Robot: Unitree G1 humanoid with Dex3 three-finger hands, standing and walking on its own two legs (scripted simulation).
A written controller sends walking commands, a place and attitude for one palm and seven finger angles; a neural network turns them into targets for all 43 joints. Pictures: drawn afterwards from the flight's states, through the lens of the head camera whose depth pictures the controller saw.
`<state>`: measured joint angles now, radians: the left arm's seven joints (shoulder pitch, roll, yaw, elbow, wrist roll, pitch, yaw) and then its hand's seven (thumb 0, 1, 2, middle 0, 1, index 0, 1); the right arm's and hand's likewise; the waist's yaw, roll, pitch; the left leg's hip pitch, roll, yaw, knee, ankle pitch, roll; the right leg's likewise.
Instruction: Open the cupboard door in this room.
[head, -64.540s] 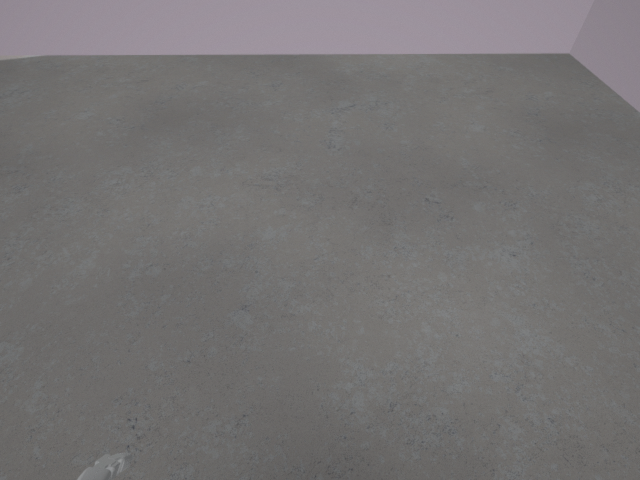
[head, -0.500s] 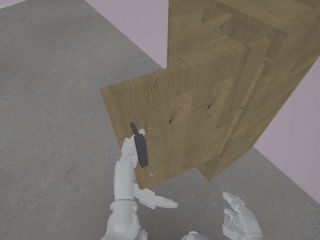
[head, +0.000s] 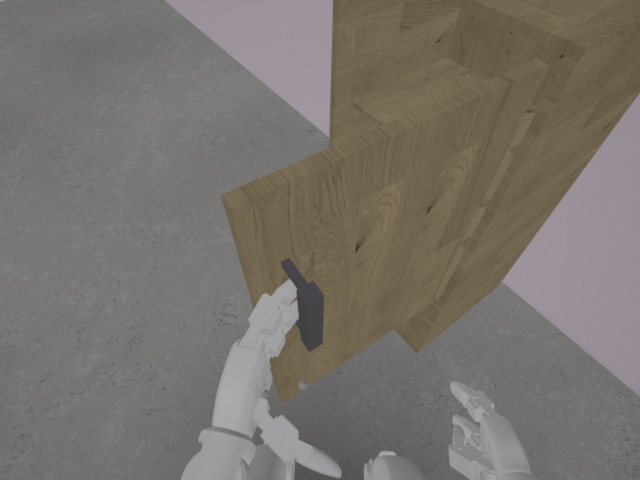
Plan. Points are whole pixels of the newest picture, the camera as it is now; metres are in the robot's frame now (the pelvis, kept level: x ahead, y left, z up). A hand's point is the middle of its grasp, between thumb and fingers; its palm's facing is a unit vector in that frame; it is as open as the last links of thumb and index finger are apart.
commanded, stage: slide the hand sideways off the handle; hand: left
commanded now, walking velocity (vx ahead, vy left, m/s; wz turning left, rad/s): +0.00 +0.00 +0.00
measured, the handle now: (301, 306) +0.31 +0.04 +0.07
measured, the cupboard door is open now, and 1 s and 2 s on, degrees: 86 86 86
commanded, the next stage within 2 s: draw the hand back to the body in 0.62 s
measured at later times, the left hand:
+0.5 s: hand (245, 415) +0.19 +0.09 +0.06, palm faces -0.10 -1.00 +0.00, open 16.2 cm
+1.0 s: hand (197, 411) +0.18 +0.12 +0.11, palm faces -0.10 -0.99 -0.06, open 16.3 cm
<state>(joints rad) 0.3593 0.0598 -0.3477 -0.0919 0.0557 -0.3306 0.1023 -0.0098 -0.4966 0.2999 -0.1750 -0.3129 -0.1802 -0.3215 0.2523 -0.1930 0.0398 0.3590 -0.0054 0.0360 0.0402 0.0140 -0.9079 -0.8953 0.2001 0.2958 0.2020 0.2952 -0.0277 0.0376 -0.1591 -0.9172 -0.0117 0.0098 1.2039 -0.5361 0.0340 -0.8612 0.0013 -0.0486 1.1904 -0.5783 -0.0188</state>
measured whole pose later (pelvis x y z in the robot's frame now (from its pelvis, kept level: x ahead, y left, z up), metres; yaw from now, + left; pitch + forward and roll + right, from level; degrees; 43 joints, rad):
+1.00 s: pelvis +0.01 +0.00 +0.01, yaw +0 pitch +12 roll -2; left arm 0.66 0.22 -0.05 -0.40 -0.16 -0.28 -0.13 -0.01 -0.50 0.30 -0.15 -0.30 -0.15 -0.30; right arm 0.29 -0.20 0.03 0.33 0.05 0.03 -0.05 0.02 -0.91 -0.90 0.20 0.30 0.20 0.30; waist -0.01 0.07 -0.18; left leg -0.84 0.01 -0.02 1.16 -0.53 0.02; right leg -0.77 0.02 -0.07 1.12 -0.56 -0.02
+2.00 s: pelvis +0.03 +0.01 +0.09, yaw -1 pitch -3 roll -1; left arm 0.48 0.38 0.36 -0.48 -0.08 -0.03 0.14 0.01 0.73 0.83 -0.20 -0.30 -0.20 -0.30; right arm 0.23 -0.24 0.04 0.56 0.02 -0.08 -0.09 0.01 -0.91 -0.90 0.20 0.30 0.20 0.30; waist 0.06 0.05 -0.03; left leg -0.19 -0.02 0.02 0.54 -0.30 0.04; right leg -0.13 0.01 -0.02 0.49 -0.31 0.00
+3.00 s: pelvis -0.03 +0.02 +0.09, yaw -3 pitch -1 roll -1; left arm 0.58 0.43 0.41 -0.50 -0.05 -0.15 0.15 0.02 0.89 0.90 -0.21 -0.30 -0.21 -0.30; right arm 0.18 -0.23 -0.01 0.53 0.02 0.03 -0.09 0.01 -0.91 -0.90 0.20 0.30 0.20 0.30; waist -0.01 0.02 0.02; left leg -0.31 0.00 0.06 0.52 -0.20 0.05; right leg -0.26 0.02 0.02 0.48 -0.19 0.01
